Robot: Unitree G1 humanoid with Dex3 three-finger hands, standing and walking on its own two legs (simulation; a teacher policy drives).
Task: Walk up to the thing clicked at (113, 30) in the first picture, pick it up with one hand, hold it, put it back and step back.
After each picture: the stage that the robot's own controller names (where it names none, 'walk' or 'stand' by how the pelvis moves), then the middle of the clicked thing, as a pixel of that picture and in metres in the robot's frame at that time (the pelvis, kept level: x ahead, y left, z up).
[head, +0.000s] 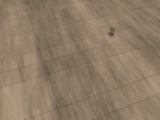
stand; (111, 32) +1.59 -0.38 -0.72
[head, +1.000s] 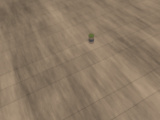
walk; (91, 38) +1.49 +0.01 -0.69
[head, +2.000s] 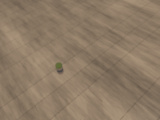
walk; (59, 68) +0.95 +0.31 -0.72
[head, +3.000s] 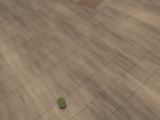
walk; (62, 104) +0.60 +0.26 -0.72
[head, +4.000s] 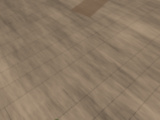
stand; out of the picture +0.43 +0.20 -0.70
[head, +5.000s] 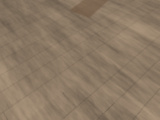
stand; out of the picture +0.39 +0.20 -0.72
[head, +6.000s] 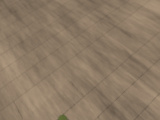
walk; out of the picture +0.36 +0.23 -0.70
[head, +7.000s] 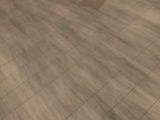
walk; out of the picture +0.38 +0.25 -0.70
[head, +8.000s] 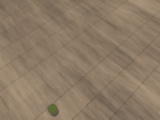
walk; (53, 110) +0.40 +0.22 -0.68
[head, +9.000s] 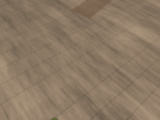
walk; out of the picture +0.45 +0.17 -0.70
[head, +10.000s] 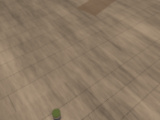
walk; (56, 115) +0.52 +0.17 -0.72
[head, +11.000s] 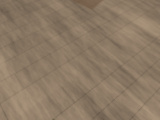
stand; out of the picture +0.36 +0.19 -0.71
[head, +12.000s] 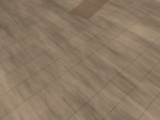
stand; out of the picture +0.34 +0.20 -0.72
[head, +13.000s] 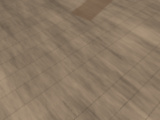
stand; out of the picture +0.30 +0.20 -0.72
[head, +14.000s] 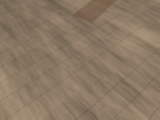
stand; out of the picture +0.30 +0.20 -0.72
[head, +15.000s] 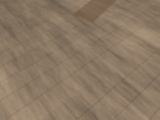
stand; out of the picture +0.29 +0.20 -0.72
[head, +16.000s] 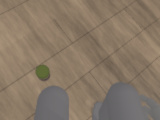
go down; (43, 73) +0.40 +0.17 -0.38
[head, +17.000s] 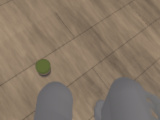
go down; (43, 68) +0.42 +0.15 -0.32
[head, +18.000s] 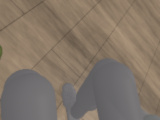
close in; out of the picture +0.43 +0.19 -0.23
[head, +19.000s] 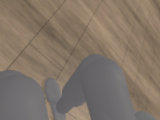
close; out of the picture +0.41 +0.21 -0.24
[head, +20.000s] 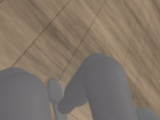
lift; out of the picture +0.39 +0.19 -0.23
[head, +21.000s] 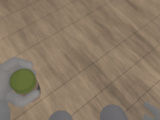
lift; (27, 86) +0.32 +0.18 +0.00
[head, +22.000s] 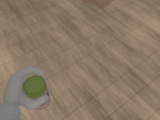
hold; (37, 93) +0.30 +0.16 +0.01
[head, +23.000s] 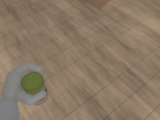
hold; (36, 89) +0.32 +0.17 +0.01
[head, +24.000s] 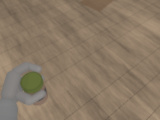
hold; (35, 89) +0.32 +0.17 +0.02
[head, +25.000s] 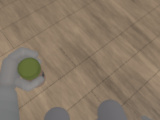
crouch; (33, 73) +0.37 +0.16 -0.05
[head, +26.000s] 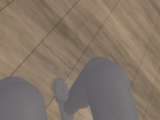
lower; out of the picture +0.44 +0.19 -0.22
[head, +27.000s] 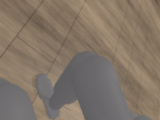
lower; out of the picture +0.45 +0.22 -0.25
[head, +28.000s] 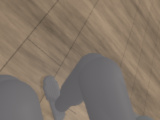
lower; out of the picture +0.44 +0.23 -0.23
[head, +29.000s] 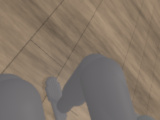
lower; out of the picture +0.43 +0.22 -0.23
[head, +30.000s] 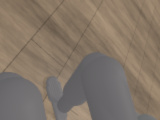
rest; out of the picture +0.43 +0.22 -0.23
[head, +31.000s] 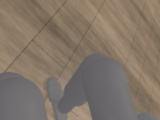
open; out of the picture +0.42 +0.21 -0.24
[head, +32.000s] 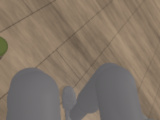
stand; out of the picture +0.42 +0.20 -0.25
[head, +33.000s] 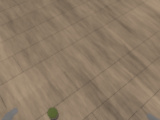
stand; (53, 114) +0.36 +0.16 -0.60
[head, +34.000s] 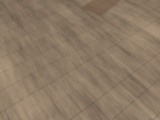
stand; out of the picture +0.34 +0.17 -0.67
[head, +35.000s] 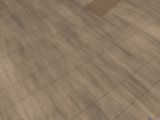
stand; out of the picture +0.34 +0.17 -0.67
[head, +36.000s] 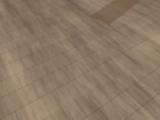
stand; out of the picture +0.35 +0.15 -0.71
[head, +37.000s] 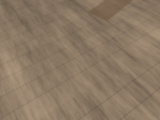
stand; out of the picture +0.34 +0.18 -0.72
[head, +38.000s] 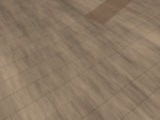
walk; out of the picture +0.33 +0.19 -0.72
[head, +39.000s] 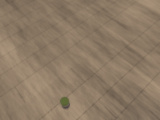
walk; (65, 103) +0.48 +0.16 -0.70
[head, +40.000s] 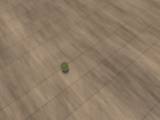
walk; (65, 68) +0.81 +0.19 -0.70
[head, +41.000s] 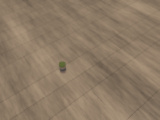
walk; (62, 67) +0.97 +0.20 -0.70
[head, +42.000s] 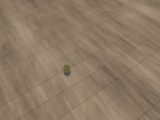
stand; (67, 70) +0.94 +0.17 -0.73
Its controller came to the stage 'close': yes
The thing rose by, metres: 0.73
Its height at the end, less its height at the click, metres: +0.00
